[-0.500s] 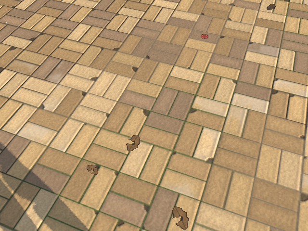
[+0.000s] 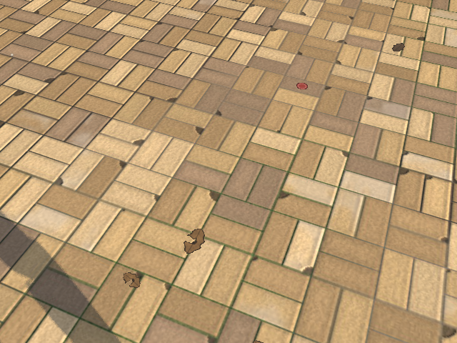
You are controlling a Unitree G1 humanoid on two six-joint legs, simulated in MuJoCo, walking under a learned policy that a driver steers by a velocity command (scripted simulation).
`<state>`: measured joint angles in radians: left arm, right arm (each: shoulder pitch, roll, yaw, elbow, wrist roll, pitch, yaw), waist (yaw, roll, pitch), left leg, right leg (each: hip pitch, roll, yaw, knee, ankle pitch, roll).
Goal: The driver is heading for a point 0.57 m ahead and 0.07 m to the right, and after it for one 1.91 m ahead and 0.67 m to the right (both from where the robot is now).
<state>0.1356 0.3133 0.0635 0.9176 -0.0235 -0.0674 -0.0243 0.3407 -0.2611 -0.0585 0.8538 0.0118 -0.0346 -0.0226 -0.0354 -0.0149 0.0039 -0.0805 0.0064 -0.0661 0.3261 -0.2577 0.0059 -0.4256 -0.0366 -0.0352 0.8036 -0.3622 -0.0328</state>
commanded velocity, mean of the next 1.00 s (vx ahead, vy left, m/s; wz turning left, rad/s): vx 0.46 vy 0.00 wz -0.07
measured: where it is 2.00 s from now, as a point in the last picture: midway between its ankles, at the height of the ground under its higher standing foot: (287, 190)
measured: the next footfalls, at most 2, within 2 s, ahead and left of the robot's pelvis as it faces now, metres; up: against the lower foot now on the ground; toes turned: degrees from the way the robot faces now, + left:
right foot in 0.14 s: +0.13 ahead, -0.14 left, +0.00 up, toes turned -2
left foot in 0.64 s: +0.49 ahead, +0.09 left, +0.00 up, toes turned +1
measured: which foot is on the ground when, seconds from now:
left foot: down 0.00-0.14, up 0.16-0.62, down 0.64-1.00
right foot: up 0.00-0.12, down 0.14-0.64, up 0.66-1.00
